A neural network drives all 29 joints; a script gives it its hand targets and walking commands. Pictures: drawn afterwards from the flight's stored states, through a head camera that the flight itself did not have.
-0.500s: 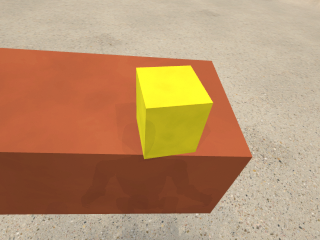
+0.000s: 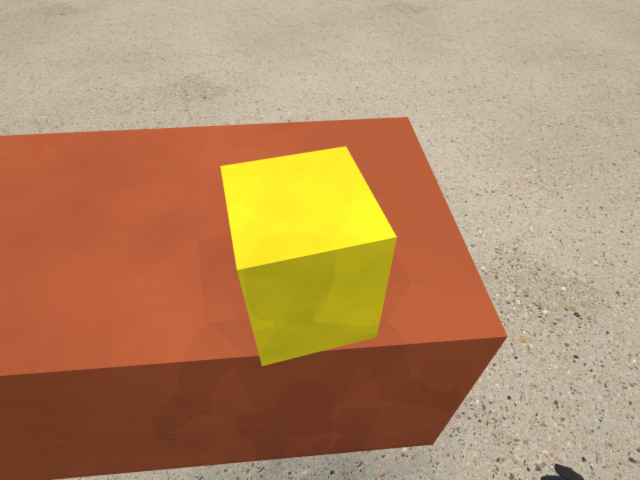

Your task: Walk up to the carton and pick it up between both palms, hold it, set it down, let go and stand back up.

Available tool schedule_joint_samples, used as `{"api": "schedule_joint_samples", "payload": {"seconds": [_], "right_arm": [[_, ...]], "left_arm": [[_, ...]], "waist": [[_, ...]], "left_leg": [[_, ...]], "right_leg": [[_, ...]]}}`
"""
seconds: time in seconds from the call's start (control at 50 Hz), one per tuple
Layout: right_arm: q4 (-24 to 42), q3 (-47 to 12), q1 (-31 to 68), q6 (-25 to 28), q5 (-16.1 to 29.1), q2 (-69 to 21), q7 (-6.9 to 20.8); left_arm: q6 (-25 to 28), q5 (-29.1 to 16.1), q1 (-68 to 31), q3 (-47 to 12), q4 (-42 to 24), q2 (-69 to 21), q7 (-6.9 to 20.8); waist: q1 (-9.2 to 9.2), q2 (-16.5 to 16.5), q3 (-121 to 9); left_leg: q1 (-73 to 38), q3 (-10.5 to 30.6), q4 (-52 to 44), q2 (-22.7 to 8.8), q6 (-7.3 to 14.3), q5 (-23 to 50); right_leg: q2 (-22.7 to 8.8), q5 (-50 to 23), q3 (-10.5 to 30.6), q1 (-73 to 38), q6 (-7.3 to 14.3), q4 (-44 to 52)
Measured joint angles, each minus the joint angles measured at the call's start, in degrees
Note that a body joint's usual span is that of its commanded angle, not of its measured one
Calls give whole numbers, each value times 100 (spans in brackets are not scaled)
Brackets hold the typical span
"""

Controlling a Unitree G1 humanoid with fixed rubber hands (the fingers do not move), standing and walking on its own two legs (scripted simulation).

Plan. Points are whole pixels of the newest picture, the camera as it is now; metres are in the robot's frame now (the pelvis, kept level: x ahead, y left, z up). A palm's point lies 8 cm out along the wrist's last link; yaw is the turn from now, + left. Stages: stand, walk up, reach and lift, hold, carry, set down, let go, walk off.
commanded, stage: walk up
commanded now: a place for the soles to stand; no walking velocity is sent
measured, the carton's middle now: (303, 257) +0.46 +0.04 +0.00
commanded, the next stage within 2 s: reach and lift in 2.00 s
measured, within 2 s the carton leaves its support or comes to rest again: neither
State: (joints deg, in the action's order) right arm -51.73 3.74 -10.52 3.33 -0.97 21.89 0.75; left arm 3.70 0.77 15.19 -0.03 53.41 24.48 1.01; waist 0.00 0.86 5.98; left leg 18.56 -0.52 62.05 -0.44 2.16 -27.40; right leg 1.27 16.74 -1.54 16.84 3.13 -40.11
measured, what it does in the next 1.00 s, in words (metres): steps on the spot: left foot, then right foot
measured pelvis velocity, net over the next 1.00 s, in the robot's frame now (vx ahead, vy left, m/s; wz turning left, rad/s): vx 0.04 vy -0.01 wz -0.03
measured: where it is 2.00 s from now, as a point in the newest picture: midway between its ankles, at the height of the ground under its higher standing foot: outside the picture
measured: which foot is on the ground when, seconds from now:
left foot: up 0.00-0.14, down 0.16-1.00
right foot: down 0.00-0.20, up 0.22-0.48, down 0.50-1.00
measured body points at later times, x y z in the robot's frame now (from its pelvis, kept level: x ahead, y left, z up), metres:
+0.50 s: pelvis +0.04 +0.01 -0.01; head +0.07 +0.03 +0.44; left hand +0.11 +0.33 -0.13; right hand +0.11 -0.32 -0.10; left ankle +0.06 +0.15 -0.72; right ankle +0.05 -0.12 -0.72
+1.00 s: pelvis +0.04 -0.01 +0.00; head +0.07 -0.01 +0.45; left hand +0.14 +0.30 -0.12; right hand +0.15 -0.33 -0.11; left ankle +0.07 +0.13 -0.72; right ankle +0.05 -0.12 -0.72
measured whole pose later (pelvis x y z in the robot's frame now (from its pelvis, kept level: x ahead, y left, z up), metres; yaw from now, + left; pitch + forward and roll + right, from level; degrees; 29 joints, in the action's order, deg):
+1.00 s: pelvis +0.04 -0.01 +0.00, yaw -1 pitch -3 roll +1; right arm -52.3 2.1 -9.2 3.6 -1.0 21.9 -1.8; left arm 0.8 0.6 11.5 0.0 52.5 23.4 1.0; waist 0.0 1.1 5.6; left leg 17.8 -1.1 41.1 -2.4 -0.7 -20.3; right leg 0.3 22.3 0.9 17.7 0.8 -43.0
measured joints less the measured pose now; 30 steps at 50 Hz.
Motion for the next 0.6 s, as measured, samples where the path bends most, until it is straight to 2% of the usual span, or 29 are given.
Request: {"api": "schedule_joint_samples", "payload": {"seconds": [0.06,0.14,0.16,0.18,0.2,0.24,0.36,0.46,0.5,0.56,0.6], "right_arm": [[-1,68,28,-40,0,2,3],[2,78,-155,-43,0,3,-12],[2,72,-230,-13,0,3,-36],[-6,54,-288,21,0,2,-66],[-11,33,-340,57,0,2,-98],[-14,61,-479,111,0,1,-181],[-17,-21,-491,110,-1,0,-271],[-10,-72,-243,102,0,-1,-272],[-10,-84,-163,80,0,-1,-272],[-13,-101,-105,-17,-1,0,-271],[-11,-131,-32,-81,0,1,-272]], "left_arm": [[0,-1,1,0,0,0,0],[-28,6,-6,0,-70,14,0],[-60,6,-9,0,-91,14,0],[-102,6,-8,0,-90,12,0],[-157,6,-10,0,-88,7,0],[-258,6,-22,0,-90,-38,0],[-352,6,-33,0,-93,22,0],[-353,6,-34,0,-94,87,0],[-343,6,-36,-1,-95,91,0],[-298,6,-121,-1,-95,-35,0],[-289,6,-124,0,-94,-77,0]], "waist": [[-2,0,-1],[-6,-7,2],[-5,-10,2],[-2,21,16],[-3,88,39],[-4,127,33],[-1,138,41],[2,145,54],[2,157,67],[1,17,79],[1,-1,24]], "left_leg": [[100,66,-361,-69,0,277],[78,71,-1383,-199,0,93],[22,74,-1835,-206,0,248],[-15,73,-2049,-183,-6,765],[-30,38,-2072,-136,-48,972],[-32,-1,-2029,-101,-105,910],[-28,-65,-2031,-195,-107,744],[-28,-227,-1979,-317,-144,642],[-28,-293,-1879,-346,-208,571],[-29,-217,-1748,-398,-223,503],[-30,-169,-1652,-320,-223,-36]], "right_leg": [[1,62,-5,-43,-23,1],[3,140,-103,-7,-39,2],[3,158,-145,7,-73,-2],[-19,182,-147,14,-110,-23],[-64,222,-98,31,-126,-99],[-62,402,23,162,-133,-462],[-67,545,386,269,-186,-838],[-119,797,387,254,-121,-752],[-123,481,390,117,-88,-263],[-73,481,336,56,-271,-291],[-78,543,344,54,-268,-291]]}}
